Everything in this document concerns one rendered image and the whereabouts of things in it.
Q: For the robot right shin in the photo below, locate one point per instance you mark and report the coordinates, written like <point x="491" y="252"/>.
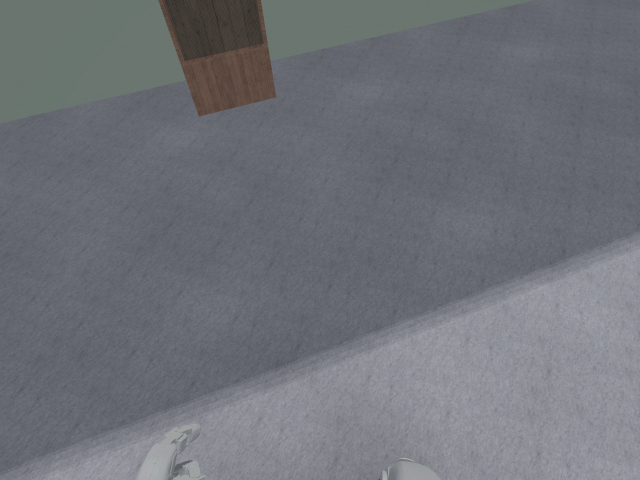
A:
<point x="404" y="459"/>

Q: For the cupboard door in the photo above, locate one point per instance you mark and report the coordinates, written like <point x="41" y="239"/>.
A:
<point x="209" y="27"/>

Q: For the robot left hand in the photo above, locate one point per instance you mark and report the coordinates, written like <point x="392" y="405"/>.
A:
<point x="159" y="463"/>

